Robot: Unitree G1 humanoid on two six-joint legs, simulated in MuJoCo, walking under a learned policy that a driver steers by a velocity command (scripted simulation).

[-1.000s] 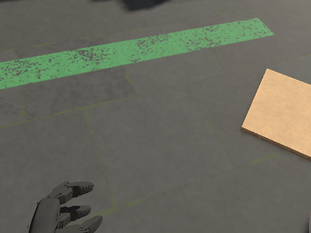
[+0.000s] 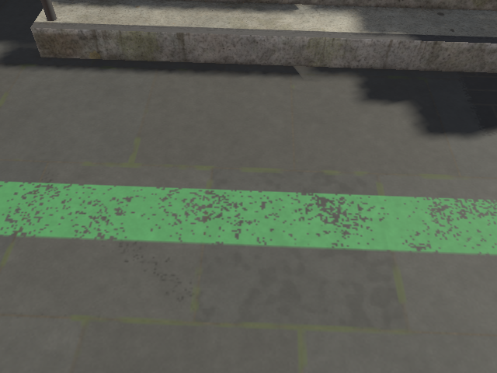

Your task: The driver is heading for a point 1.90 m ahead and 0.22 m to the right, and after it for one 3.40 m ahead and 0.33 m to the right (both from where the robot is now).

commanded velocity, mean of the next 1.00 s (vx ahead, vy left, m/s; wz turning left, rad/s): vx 0.50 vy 0.00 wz -0.31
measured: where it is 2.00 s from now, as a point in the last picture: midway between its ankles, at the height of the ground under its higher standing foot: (340, 198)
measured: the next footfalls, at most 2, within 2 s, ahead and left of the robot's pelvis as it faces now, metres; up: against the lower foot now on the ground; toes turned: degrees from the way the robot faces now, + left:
right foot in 0.14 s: +0.26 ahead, -0.14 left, +0.00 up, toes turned -6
left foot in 0.62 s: +0.57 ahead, +0.00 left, +0.00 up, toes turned -20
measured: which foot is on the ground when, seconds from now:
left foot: down 0.00-0.16, up 0.18-0.60, down 0.62-1.00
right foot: up 0.00-0.12, down 0.14-0.62, up 0.64-1.00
